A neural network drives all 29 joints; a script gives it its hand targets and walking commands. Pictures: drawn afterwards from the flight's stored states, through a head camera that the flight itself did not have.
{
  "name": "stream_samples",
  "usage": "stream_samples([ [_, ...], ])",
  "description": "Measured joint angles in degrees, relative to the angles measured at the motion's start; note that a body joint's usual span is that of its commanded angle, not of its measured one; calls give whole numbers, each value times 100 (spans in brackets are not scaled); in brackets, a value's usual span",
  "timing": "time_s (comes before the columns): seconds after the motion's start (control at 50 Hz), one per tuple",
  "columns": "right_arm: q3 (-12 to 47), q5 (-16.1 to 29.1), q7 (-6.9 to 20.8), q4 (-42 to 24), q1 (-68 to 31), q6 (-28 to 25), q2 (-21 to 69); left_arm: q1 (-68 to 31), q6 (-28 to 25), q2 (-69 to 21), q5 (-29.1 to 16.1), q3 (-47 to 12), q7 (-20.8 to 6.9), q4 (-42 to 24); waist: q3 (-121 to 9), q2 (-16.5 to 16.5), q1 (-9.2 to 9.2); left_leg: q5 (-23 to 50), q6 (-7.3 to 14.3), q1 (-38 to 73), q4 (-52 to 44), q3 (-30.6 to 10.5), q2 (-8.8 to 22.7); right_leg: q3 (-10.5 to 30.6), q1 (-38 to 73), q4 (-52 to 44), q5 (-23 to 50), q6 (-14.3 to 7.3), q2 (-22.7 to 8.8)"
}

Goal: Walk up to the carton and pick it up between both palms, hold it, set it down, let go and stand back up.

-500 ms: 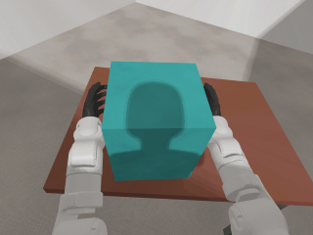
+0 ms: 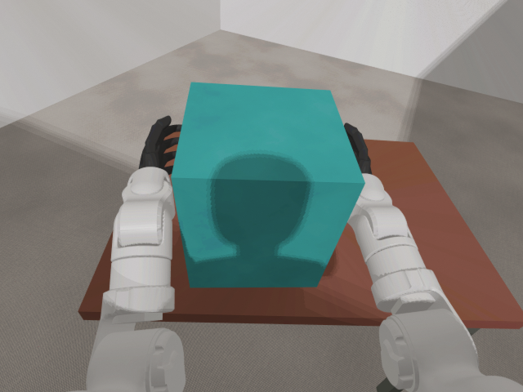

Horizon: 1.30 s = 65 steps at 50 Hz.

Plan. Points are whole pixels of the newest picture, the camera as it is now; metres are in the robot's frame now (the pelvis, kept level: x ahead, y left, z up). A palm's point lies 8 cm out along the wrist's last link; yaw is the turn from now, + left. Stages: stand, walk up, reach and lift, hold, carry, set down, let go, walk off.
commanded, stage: reach and lift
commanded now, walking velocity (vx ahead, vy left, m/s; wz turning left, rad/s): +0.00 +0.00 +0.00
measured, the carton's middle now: (258, 191) +0.37 -0.01 +0.14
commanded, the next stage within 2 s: hold in 1.00 s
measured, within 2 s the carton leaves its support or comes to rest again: neither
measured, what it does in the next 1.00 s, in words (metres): stands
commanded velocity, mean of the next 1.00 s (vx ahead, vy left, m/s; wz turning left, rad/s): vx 0.00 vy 0.00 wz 0.00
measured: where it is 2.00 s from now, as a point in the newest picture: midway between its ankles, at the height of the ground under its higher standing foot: outside the picture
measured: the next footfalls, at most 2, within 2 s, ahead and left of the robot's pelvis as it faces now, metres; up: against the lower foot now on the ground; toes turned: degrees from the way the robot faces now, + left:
none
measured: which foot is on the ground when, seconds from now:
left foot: down 0.00-1.00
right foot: down 0.00-1.00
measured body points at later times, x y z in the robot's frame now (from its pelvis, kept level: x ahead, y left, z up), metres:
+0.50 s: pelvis +0.03 +0.00 +0.00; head -0.01 +0.02 +0.45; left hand +0.41 +0.15 +0.19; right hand +0.42 -0.15 +0.21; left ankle +0.03 +0.14 -0.75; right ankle +0.02 -0.13 -0.75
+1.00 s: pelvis +0.00 -0.01 +0.00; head -0.07 +0.01 +0.44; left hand +0.38 +0.16 +0.22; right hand +0.40 -0.15 +0.24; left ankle +0.03 +0.14 -0.75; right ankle +0.02 -0.13 -0.75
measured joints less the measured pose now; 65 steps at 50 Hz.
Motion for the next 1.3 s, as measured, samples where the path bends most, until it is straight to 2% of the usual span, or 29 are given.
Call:
stream_samples([
  [0.12, -254, -185, 72, 453, -485, 124, 54, -384, 11, 155, -22, 132, -15, 471, -108, -46, 94, 106, 0, -85, -143, 24, 6, 24, -187, 55, 9, -26, 4],
  [0.22, -229, -117, 34, 514, -658, 143, 47, -466, 45, 276, -127, 103, 2, 473, -201, -73, 49, 70, -56, -168, -111, -48, 27, -48, -208, 16, -18, -44, 26],
  [0.36, 135, 264, -149, 256, -629, 363, -89, -300, 217, 296, -176, 58, -24, 173, -235, -54, -96, -131, -64, -74, 35, -127, 28, -130, 20, -54, -130, -22, 32],
  [0.54, 653, 770, -390, -480, -348, 722, -291, 221, 587, 235, -227, -89, -20, -720, -156, 109, -292, -381, -48, 61, 270, -135, 27, -139, 305, -140, -209, 29, 36],
  [0.74, 663, 854, -459, -891, -210, 1037, -292, 359, 903, 118, -285, -14, 4, -1157, -153, 235, -229, -348, -31, 124, 267, -51, 43, -50, 319, -115, -157, 37, 46],
  [0.82, 504, 758, -442, -780, -327, 1127, -232, 160, 945, 130, -302, 76, -7, -959, -199, 219, -152, -259, -36, 102, 218, -45, 47, -40, 246, -62, -119, 19, 49],
  [0.96, 44, 397, -281, -8, -875, 1213, -109, -477, 870, 255, -217, 286, -81, -17, -370, 125, 15, -31, -33, 18, 11, -2, 35, 5, -2, 45, -47, -20, 35],
  [1.1, -120, 249, -212, 614, -1326, 1121, -120, -917, 739, 417, -220, 372, -106, 630, -521, 49, 70, 81, -44, -134, -88, 9, 29, 17, -227, 96, -13, -35, 27],
  [1.2, -49, 307, -219, 754, -1420, 1090, -173, -982, 704, 463, -243, 351, -98, 762, -601, 46, 44, 36, -49, -189, -47, -9, 29, -1, -243, 72, -33, -28, 29],
  [1.3, 184, 545, -291, 654, -1364, 1128, -244, -812, 774, 494, -302, 230, -68, 556, -651, 76, -49, -98, -52, -177, 75, -40, 38, -32, -139, 23, -84, -12, 39],
])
